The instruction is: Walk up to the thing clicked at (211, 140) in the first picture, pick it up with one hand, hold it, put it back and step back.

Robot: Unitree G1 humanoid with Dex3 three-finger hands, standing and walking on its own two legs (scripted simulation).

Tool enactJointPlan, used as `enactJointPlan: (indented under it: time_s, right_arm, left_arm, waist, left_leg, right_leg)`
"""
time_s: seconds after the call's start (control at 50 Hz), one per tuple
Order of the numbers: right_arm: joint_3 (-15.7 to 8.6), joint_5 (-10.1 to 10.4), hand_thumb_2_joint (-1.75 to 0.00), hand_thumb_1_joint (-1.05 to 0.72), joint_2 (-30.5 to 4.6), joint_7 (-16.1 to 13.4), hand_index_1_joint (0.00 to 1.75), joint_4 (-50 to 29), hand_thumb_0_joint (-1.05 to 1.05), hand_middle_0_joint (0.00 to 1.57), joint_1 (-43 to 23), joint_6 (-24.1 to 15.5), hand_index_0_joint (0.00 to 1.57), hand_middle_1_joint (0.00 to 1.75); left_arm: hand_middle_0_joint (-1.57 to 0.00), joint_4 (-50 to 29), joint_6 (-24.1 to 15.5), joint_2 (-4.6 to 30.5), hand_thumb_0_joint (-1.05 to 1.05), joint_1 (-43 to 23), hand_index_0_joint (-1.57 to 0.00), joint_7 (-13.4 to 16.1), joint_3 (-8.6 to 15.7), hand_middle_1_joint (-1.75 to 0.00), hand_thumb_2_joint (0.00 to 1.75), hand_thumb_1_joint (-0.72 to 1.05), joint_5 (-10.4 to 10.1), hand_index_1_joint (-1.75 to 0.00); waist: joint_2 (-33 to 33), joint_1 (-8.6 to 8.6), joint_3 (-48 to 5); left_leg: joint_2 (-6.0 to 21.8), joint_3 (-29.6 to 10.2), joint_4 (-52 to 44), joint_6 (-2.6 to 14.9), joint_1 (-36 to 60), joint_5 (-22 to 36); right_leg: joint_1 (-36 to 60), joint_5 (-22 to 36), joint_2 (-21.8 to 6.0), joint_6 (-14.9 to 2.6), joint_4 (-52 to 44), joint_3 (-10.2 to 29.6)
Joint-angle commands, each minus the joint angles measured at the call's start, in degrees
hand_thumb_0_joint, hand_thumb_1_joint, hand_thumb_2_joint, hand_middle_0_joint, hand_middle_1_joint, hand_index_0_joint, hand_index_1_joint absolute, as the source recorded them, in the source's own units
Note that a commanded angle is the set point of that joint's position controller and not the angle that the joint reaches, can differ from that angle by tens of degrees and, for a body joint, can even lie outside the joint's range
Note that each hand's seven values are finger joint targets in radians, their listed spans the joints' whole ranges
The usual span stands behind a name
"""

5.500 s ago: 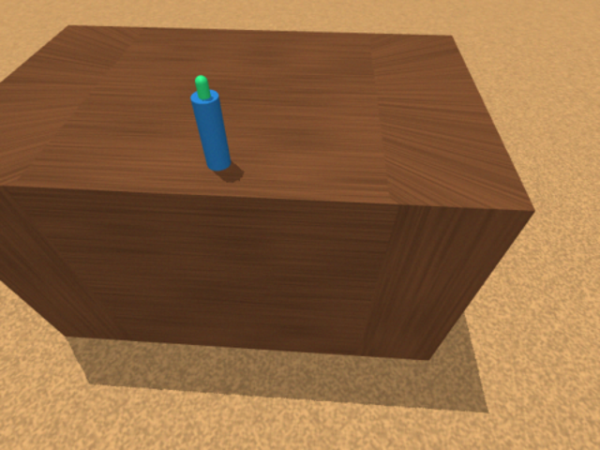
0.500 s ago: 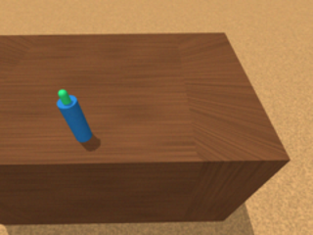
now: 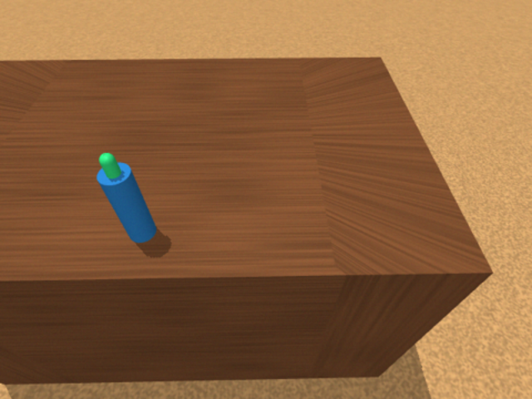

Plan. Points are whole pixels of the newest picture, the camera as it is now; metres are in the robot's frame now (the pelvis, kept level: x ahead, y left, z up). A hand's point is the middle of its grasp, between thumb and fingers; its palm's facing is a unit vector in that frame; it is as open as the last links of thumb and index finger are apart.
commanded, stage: rise first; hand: left
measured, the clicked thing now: (126, 198) +0.42 +0.24 +0.06
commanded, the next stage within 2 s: go down in 1.90 s
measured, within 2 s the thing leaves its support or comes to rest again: neither
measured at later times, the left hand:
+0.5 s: hand (108, 380) +0.18 +0.26 -0.09, palm faces +0.20 -0.92 -0.34, open 14.4 cm
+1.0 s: hand (68, 344) +0.20 +0.27 +0.03, palm faces +0.29 -0.88 -0.39, open 17.5 cm
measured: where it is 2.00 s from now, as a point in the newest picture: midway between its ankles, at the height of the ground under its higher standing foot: outside the picture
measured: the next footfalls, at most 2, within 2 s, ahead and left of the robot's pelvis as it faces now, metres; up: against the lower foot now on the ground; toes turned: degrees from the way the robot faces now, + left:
none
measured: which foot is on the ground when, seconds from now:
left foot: down 0.00-1.00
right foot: down 0.00-1.00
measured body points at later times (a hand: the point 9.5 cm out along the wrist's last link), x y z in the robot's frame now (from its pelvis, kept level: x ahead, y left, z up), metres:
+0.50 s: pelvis +0.00 +0.01 -0.01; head +0.02 +0.00 +0.44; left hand +0.17 +0.31 -0.07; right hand +0.15 -0.27 -0.11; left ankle -0.01 +0.14 -0.75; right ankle -0.01 -0.12 -0.75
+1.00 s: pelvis +0.01 +0.01 -0.01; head +0.01 +0.00 +0.44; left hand +0.18 +0.31 +0.06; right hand +0.16 -0.25 -0.10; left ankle -0.01 +0.14 -0.75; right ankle -0.01 -0.12 -0.75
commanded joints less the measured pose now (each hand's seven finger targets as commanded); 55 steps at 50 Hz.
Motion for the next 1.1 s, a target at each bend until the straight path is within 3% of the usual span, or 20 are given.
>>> enactJointPlan:
  time_s: [0.0,0.08,0.1,0.12,0.14,0.16,0.22,0.26,0.28,0.4,0.44,0.52,0.58,0.64,0.68,0.74,0.8,0.82,0.88,1.08]
  right_arm:
    - [-2.3,0.2,-0.9,-0.9,-12.5,-0.7,0.3,-3.2,0.0,0.2,-1.9,-1.1,0.2,0.3]
    - [-2.2,0.1,-0.82,-0.82,-12.2,-0.6,0.22,-3.0,0.0,0.12,-1.7,-1.1,0.12,0.22]
    - [-0.3,5.9,-0.74,-0.74,-0.6,-1.5,0.14,-23.1,0.0,0.05,-21.8,-7.9,0.05,0.14]
    - [-0.4,6.5,-0.66,-0.66,-3.0,-2.3,0.06,-24.4,0.0,0.04,-20.8,-8.9,0.05,0.06]
    - [-4.9,6.2,-0.58,-0.58,-10.4,-3.6,0.05,-17.6,0.0,0.04,-12.7,-8.0,0.05,0.05]
    - [-7.3,5.9,-0.5,-0.5,-12.1,-4.3,0.05,-12.6,0.0,0.05,-9.6,-6.8,0.05,0.05]
    - [-7.3,4.7,-0.26,-0.26,-7.2,-4.9,0.05,-13.9,0.0,0.05,-9.9,-7.3,0.05,0.05]
    - [-11.8,3.2,-0.2,-0.12,-8.5,-4.7,0.05,-15.1,0.0,0.05,-0.1,-6.4,0.05,0.05]
    - [-10.8,3.1,-0.17,-0.05,-6.1,-4.5,0.05,-13.3,0.0,0.05,3.1,-5.8,0.05,0.05]
    - [-8.7,3.3,-0.08,0.28,-3.0,-4.5,0.05,-26.7,0.0,0.05,-1.4,-4.8,0.05,0.05]
    - [-8.6,3.2,-0.06,0.36,-3.2,-4.8,0.05,-30.7,0.0,0.05,-3.9,-5.0,0.05,0.05]
    - [-7.7,3.0,-0.03,0.49,-3.2,-5.4,0.05,-38.7,0.0,0.05,-1.5,-5.8,0.05,0.05]
    - [-8.3,2.8,-0.02,0.51,-2.7,-5.5,0.05,-40.6,0.0,0.05,2.7,-6.0,0.05,0.05]
    - [-8.8,2.5,-0.02,0.52,-1.9,-5.2,0.05,-40.1,0.0,0.05,2.4,-6.2,0.05,0.05]
    - [-9.5,2.5,-0.02,0.54,-1.7,-4.7,0.05,-39.2,0.0,0.05,5.3,-6.1,0.05,0.05]
    - [-8.9,2.5,-0.01,0.54,0.2,-3.9,0.05,-37.8,0.0,0.05,8.5,-5.9,0.05,0.05]
    - [-10.2,2.4,-0.01,0.54,-1.1,-3.4,0.05,-39.7,0.0,0.05,4.6,-5.9,0.05,0.05]
    - [-9.3,2.4,-0.01,0.54,0.6,-3.2,0.05,-37.5,0.0,0.05,4.9,-5.8,0.05,0.05]
    - [-11.7,2.1,-0.02,0.53,-2.4,-3.4,0.05,-39.3,0.0,0.05,2.4,-6.2,0.05,0.05]
    - [-11.3,1.6,-0.03,0.52,-0.3,-3.8,0.05,-36.6,0.0,0.05,3.4,-6.4,0.05,0.05]
  left_arm:
    - [-0.2,-3.3,-1.1,12.4,0.0,-2.0,-0.2,0.6,2.6,-0.3,0.9,0.9,0.0,-0.3]
    - [-0.12,-3.3,-1.0,12.3,0.0,-1.9,-0.12,0.6,2.4,-0.22,0.82,0.82,-0.2,-0.22]
    - [-0.04,-23.4,-5.6,0.0,0.0,-22.0,-0.04,0.9,0.2,-0.14,0.74,0.74,-4.6,-0.14]
    - [-0.06,-25.9,-7.7,5.4,0.0,-19.2,-0.03,2.6,1.8,-0.06,0.66,0.66,-6.4,-0.07]
    - [-0.07,-20.3,-7.2,10.0,0.0,-11.9,-0.05,3.5,4.3,-0.06,0.58,0.58,-6.4,-0.08]
    - [-0.08,-16.8,-6.2,14.0,0.0,-8.9,-0.06,4.2,8.3,-0.07,0.5,0.5,-6.1,-0.08]
    - [-0.07,-18.4,-6.6,9.0,0.0,-7.7,-0.07,4.9,8.1,-0.06,0.26,0.27,-5.0,-0.06]
    - [-0.06,-23.5,-6.4,13.1,0.0,-1.4,-0.07,4.9,13.6,-0.07,0.2,0.17,-3.0,-0.06]
    - [-0.06,-20.4,-5.6,9.9,0.0,5.3,-0.08,4.7,12.9,-0.07,0.16,0.12,-2.9,-0.05]
    - [-0.04,-37.0,-5.1,5.0,0.0,2.6,-0.05,4.6,10.4,-0.05,0.07,-0.23,-3.1,-0.04]
    - [-0.04,-41.7,-5.4,7.1,0.0,2.5,-0.04,5.3,12.6,-0.04,0.05,-0.36,-3.2,-0.04]
    - [-0.04,-52.0,-6.4,7.2,0.0,1.7,-0.04,6.1,12.4,-0.05,0.01,-0.53,-3.1,-0.04]
    - [-0.04,-56.7,-6.6,8.0,0.0,5.9,-0.04,6.5,14.6,-0.05,0.01,-0.55,-3.0,-0.04]
    - [-0.04,-61.4,-6.4,5.3,0.0,8.6,-0.04,6.1,13.0,-0.04,0.0,-0.54,-3.2,-0.04]
    - [-0.03,-64.0,-6.5,7.1,0.0,11.3,-0.04,6.0,15.9,-0.04,0.0,-0.54,-3.3,-0.04]
    - [-0.03,-67.7,-7.0,5.7,0.0,14.6,-0.04,5.0,15.5,-0.04,0.0,-0.52,-3.5,-0.03]
    - [-0.03,-71.2,-7.6,7.6,0.0,13.2,-0.04,4.5,18.0,-0.04,0.0,-0.53,-3.8,-0.03]
    - [-0.04,-72.2,-7.8,6.5,0.0,13.6,-0.04,4.2,16.9,-0.04,0.0,-0.54,-3.7,-0.04]
    - [-0.04,-74.4,-8.6,6.9,0.0,14.5,-0.04,4.0,17.8,-0.04,0.0,-0.54,-3.7,-0.04]
    - [-0.04,-79.0,-11.6,8.9,0.0,14.7,-0.04,3.8,22.0,-0.04,0.01,-0.56,-3.5,-0.05]
  waist:
    - [-0.1,-0.18,-4.0]
    - [0.2,-0.15,-3.8]
    - [2.6,-2.59,-5.7]
    - [-1.2,0.21,-7.7]
    - [1.3,-0.99,-5.1]
    - [0.7,-0.58,-3.5]
    - [0.5,0.22,-12.1]
    - [1.7,-0.39,-15.7]
    - [1.3,0.38,-13.0]
    - [0.4,0.87,-11.1]
    - [0.5,1.81,-11.2]
    - [1.0,0.7,-11.2]
    - [2.2,1.52,-10.1]
    - [3.2,1.49,-8.0]
    - [3.6,1.95,-7.2]
    - [3.2,1.75,-5.3]
    - [2.6,2.18,-5.1]
    - [3.4,2.35,-5.0]
    - [2.4,1.95,-6.1]
    - [1.7,2.77,-4.9]
  left_leg:
    - [5.7,-4.1,-2.2,2.5,-0.2,9.6]
    - [5.9,-4.1,-2.3,2.29,-0.3,9.8]
    - [-2.6,3.1,4.4,1.78,-7.2,4.2]
    - [-2.0,2.5,2.4,2.02,-4.5,2.2]
    - [-1.5,2.8,1.6,1.75,-5.4,-0.1]
    - [-1.7,2.8,3.6,1.61,-8.9,-0.3]
    - [-1.7,3.0,6.1,1.98,-7.6,4.0]
    - [-2.1,3.4,6.3,2.29,-5.7,8.0]
    - [-2.3,3.6,5.7,2.12,-5.8,9.6]
    - [-2.0,3.6,3.8,1.7,-4.7,10.5]
    - [-1.8,3.5,3.2,1.84,-5.0,9.0]
    - [-1.4,3.4,2.8,1.72,-3.0,9.2]
    - [-1.3,3.4,2.8,1.51,-2.5,11.1]
    - [-1.5,3.4,2.6,1.41,-2.1,11.9]
    - [-1.2,3.4,2.5,1.18,-2.2,12.3]
    - [-1.0,3.3,2.3,1.01,-2.0,13.8]
    - [-1.0,3.1,2.3,1.03,-2.2,13.4]
    - [-1.0,3.0,2.4,1.13,-2.1,13.5]
    - [-1.0,2.8,2.4,1.25,-1.2,13.7]
    - [-2.0,3.4,2.0,1.99,-0.5,10.0]
  right_leg:
    - [1.0,9.3,-6.5,-1.7,-2.8,5.2]
    - [0.6,8.6,-6.5,-1.71,-2.6,5.2]
    - [-7.8,5.0,0.1,-0.82,2.4,0.4]
    - [-2.9,2.6,0.1,-0.81,1.3,-0.1]
    - [-4.7,1.1,0.5,-1.21,1.6,0.2]
    - [-6.8,0.8,0.8,-1.21,2.8,-0.4]
    - [-5.5,5.9,0.4,-0.88,5.2,0.0]
    - [-4.3,9.6,0.6,-0.84,4.9,0.0]
    - [-4.2,11.2,0.6,-0.79,4.6,-0.3]
    - [-4.6,10.1,1.0,-0.84,3.4,-0.9]
    - [-3.4,8.3,0.8,-0.97,3.0,-1.0]
    - [-2.2,8.3,1.3,-1.05,2.9,-1.1]
    - [-0.6,9.9,1.3,-1.31,3.2,-1.3]
    - [-1.0,10.8,1.3,-1.34,2.9,-1.4]
    - [-0.5,10.9,1.4,-1.41,2.9,-1.7]
    - [-0.9,11.8,1.7,-1.43,2.8,-2.2]
    - [-0.3,11.4,1.5,-1.29,2.7,-1.9]
    - [-0.3,11.5,1.3,-1.3,2.6,-1.9]
    - [0.6,11.6,1.4,-1.24,2.8,-1.8]
    - [0.3,9.0,0.7,-0.75,1.4,-1.8]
